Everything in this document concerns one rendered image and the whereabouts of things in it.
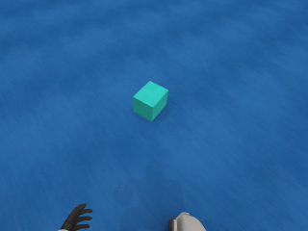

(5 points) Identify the right robot shin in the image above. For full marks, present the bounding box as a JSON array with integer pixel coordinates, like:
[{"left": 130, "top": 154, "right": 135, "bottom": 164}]
[{"left": 178, "top": 212, "right": 190, "bottom": 217}]

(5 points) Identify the robot right thigh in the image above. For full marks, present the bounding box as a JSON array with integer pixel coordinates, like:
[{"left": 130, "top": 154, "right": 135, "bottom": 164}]
[{"left": 172, "top": 215, "right": 206, "bottom": 231}]

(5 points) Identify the carton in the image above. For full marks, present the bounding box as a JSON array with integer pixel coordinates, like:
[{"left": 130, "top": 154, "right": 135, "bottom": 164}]
[{"left": 133, "top": 81, "right": 168, "bottom": 122}]

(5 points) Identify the left robot hand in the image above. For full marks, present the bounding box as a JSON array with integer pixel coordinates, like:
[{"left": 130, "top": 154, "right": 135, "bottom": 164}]
[{"left": 60, "top": 203, "right": 93, "bottom": 231}]

